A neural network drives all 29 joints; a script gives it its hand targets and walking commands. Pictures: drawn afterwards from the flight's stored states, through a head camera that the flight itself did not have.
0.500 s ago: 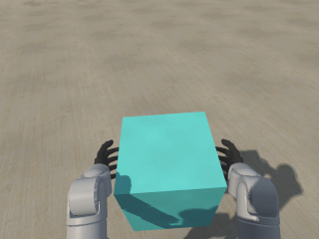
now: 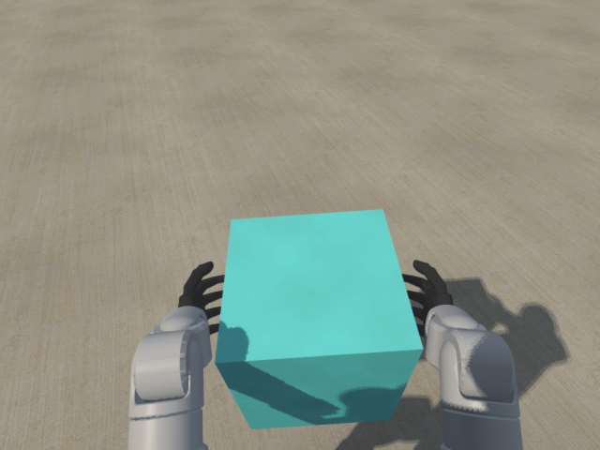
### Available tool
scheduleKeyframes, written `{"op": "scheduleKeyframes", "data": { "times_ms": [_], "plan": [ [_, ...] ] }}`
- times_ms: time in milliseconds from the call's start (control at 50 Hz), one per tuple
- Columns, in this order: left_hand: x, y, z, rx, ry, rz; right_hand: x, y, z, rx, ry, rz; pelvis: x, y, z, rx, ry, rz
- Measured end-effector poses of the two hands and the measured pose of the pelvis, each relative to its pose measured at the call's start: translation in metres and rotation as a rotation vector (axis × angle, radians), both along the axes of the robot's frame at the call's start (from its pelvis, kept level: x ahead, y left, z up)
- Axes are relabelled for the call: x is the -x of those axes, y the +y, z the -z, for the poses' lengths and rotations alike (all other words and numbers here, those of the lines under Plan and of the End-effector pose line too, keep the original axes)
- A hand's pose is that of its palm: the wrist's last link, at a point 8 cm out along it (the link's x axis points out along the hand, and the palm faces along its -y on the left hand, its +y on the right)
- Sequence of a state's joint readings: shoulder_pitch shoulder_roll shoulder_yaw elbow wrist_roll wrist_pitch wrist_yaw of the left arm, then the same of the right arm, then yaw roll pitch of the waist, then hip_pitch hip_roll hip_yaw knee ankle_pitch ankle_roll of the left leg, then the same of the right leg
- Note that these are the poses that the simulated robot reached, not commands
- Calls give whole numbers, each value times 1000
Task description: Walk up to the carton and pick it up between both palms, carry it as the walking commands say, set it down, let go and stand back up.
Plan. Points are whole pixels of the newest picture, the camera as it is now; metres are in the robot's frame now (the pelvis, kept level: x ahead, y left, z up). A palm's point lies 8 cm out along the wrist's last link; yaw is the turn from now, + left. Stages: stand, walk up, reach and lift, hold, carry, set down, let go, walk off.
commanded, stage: carry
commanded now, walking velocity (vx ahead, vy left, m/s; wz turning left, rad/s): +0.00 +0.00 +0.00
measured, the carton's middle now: (314, 324) +0.30 +0.00 +0.01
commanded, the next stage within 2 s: none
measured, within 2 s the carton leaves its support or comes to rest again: neither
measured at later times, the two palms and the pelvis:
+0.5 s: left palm (195, 316) +0.27 +0.15 +0.09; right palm (441, 320) +0.26 -0.15 +0.08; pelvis +0.00 +0.01 +0.00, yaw -2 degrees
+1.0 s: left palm (226, 306) +0.30 +0.12 +0.07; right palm (461, 382) +0.20 -0.17 +0.05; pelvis -0.01 +0.06 -0.01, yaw -17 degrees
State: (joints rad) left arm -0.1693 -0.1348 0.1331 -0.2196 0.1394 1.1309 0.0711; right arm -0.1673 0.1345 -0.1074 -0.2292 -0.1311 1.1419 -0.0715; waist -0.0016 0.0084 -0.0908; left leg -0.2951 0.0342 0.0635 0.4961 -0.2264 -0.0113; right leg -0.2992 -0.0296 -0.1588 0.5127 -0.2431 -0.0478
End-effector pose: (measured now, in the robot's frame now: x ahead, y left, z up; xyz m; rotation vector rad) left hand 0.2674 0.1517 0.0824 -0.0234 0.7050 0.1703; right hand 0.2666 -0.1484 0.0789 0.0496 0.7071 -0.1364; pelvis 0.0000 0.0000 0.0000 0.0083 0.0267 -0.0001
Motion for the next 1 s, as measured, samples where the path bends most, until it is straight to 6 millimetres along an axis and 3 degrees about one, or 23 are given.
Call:
{"op": "scheduleKeyframes", "data": {
  "times_ms": [340, 440, 720, 860, 940, 1000],
  "plan": [
    [-2, -3, 7, -8, -10, 7, -2, -3, 6, 8, -11, -5, 0, -3, 0, 0, 2, 5],
    [0, -4, -6, -5, -48, 13, 3, -4, -5, -10, -48, 20, 1, 0, 2, 0, 12, 22],
    [-12, 17, 2, 31, 3, 103, 24, 19, -1, 14, 3, 119, 5, 48, 5, -11, 38, 147],
    [-27, -3, 0, 26, -6, 192, 37, 4, 1, 1, -9, 215, 7, 56, 7, -8, 51, 238],
    [-31, -24, 8, 0, -12, 254, 50, -12, 16, -25, -15, 276, 8, 56, 18, -17, 44, 282],
    [-29, -34, 16, -24, 41, 307, 67, -17, 27, -41, 40, 324, 10, 61, 14, -20, 35, 301]
  ]
}}
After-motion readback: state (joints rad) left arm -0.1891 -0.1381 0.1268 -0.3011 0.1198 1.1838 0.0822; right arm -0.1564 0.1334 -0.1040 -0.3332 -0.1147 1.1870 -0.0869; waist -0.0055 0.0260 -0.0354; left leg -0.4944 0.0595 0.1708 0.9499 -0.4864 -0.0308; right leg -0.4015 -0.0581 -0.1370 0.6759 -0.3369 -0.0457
